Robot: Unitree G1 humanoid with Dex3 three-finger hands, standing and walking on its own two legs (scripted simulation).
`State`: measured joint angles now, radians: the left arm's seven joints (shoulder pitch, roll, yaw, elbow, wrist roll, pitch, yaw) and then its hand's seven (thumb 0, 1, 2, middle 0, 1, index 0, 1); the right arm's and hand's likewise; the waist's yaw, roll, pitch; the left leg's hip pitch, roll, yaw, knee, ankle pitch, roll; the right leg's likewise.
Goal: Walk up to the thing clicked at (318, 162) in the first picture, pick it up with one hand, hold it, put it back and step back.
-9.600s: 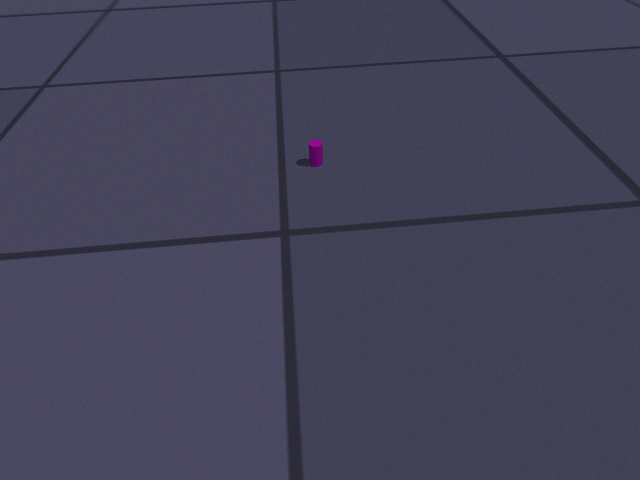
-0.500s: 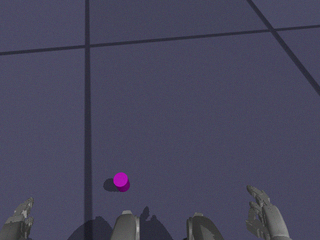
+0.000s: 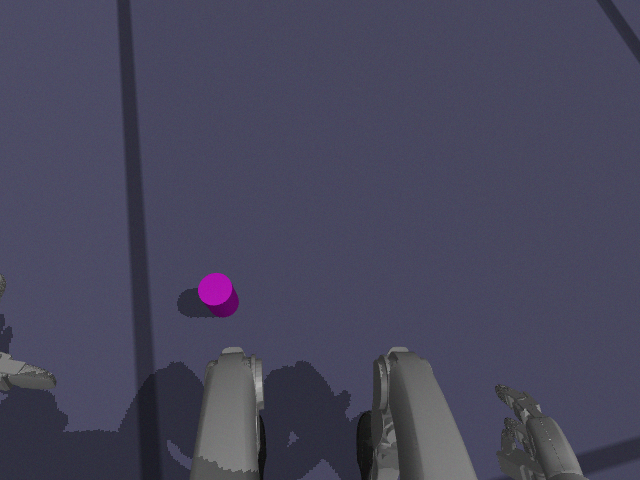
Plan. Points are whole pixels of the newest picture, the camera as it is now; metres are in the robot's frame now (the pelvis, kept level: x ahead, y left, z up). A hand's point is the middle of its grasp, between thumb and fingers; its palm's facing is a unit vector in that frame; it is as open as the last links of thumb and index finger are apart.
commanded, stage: go down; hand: left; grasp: from the side
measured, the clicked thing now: (219, 296) +0.45 +0.21 -0.45
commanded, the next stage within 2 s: approach in 1.52 s
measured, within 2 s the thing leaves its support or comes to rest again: neither
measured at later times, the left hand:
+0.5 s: hand (30, 302) +0.35 +0.38 -0.09, palm faces +0.16 -0.98 -0.15, open 17.1 cm
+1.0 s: hand (36, 291) +0.37 +0.39 -0.11, palm faces +0.15 -0.98 -0.12, open 17.3 cm
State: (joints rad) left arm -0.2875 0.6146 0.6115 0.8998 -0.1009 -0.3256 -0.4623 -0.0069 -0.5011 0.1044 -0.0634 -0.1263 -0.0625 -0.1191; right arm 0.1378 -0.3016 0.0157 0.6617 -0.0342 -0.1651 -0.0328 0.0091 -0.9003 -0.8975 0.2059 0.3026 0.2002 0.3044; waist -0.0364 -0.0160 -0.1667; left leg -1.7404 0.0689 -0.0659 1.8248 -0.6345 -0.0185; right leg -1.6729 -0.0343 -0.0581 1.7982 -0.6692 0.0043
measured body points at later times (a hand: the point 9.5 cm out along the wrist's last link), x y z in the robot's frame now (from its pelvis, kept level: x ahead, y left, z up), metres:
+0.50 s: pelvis -0.01 +0.00 -0.08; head +0.18 +0.05 +0.32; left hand +0.34 +0.43 -0.08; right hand +0.14 -0.28 -0.19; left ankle +0.08 +0.13 -0.48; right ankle +0.07 -0.13 -0.48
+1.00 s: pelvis -0.02 +0.00 -0.12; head +0.18 +0.05 +0.28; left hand +0.36 +0.44 -0.10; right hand +0.12 -0.28 -0.22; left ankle +0.08 +0.13 -0.48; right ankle +0.07 -0.13 -0.48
